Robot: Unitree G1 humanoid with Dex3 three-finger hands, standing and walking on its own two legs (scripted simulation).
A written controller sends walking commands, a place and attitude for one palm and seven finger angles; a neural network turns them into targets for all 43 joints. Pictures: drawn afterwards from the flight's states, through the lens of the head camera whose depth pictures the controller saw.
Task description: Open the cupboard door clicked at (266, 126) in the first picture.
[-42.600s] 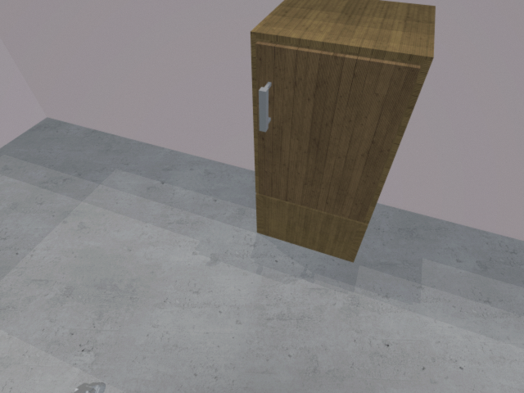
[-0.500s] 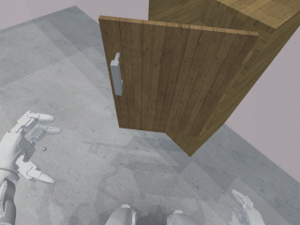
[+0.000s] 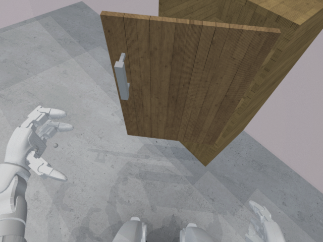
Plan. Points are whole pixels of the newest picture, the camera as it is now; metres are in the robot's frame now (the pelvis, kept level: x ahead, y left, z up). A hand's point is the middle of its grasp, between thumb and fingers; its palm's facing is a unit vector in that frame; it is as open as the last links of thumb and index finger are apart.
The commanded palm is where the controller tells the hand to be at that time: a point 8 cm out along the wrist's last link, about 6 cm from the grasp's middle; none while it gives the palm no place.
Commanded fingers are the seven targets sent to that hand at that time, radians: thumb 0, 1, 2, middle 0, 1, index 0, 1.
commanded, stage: move the hooked fingers beside the handle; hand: left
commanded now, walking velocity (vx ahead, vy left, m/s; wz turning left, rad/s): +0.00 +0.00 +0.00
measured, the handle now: (124, 77) +0.55 +0.14 +0.04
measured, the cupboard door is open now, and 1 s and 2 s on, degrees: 42 42 42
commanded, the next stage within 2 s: none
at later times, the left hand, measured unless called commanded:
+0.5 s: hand (74, 117) +0.39 +0.24 +0.05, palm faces -0.08 -1.00 -0.03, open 14.0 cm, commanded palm +0.38 +0.29 +0.05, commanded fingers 0.00 -0.50 0.30 -0.30 -1.20 -0.30 -1.20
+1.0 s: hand (84, 99) +0.46 +0.23 +0.04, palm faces -0.08 -1.00 -0.01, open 14.0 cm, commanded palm +0.45 +0.28 +0.05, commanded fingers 0.00 -0.50 0.30 -0.30 -1.20 -0.30 -1.20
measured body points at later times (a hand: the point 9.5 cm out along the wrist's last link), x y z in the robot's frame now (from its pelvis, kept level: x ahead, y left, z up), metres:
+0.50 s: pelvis +0.00 +0.01 +0.00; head +0.11 +0.03 +0.44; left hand +0.39 +0.30 +0.05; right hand +0.10 -0.26 -0.10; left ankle +0.02 +0.09 -0.66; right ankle +0.01 -0.10 -0.66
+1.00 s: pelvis +0.00 +0.02 -0.01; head +0.12 +0.04 +0.42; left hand +0.46 +0.29 +0.05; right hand +0.05 -0.26 -0.12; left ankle +0.02 +0.09 -0.66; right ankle +0.01 -0.10 -0.66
